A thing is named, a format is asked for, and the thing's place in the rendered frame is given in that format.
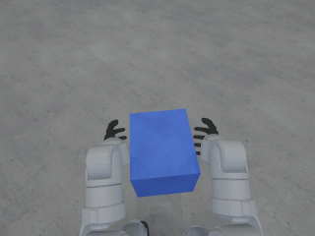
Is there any left robot hand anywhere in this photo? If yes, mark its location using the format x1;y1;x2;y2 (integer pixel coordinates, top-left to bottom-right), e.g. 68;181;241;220
104;119;127;141

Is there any robot right forearm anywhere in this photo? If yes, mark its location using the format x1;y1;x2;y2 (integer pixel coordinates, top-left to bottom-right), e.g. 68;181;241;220
200;134;264;236

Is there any right robot thigh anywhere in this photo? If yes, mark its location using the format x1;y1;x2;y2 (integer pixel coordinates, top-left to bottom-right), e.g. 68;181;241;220
183;226;211;236

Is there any carton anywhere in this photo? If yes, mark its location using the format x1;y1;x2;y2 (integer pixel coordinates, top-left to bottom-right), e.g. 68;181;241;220
129;108;201;198

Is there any right robot hand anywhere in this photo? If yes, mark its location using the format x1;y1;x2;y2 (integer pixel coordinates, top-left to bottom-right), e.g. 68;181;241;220
193;117;219;155

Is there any left robot shin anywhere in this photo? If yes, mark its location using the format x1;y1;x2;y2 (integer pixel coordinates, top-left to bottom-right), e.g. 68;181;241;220
130;219;144;226

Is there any right robot upper arm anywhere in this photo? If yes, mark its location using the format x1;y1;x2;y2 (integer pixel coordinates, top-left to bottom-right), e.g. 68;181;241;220
208;223;262;236

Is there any robot left forearm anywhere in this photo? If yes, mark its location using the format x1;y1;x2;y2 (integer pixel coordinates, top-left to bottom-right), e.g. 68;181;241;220
79;137;130;236

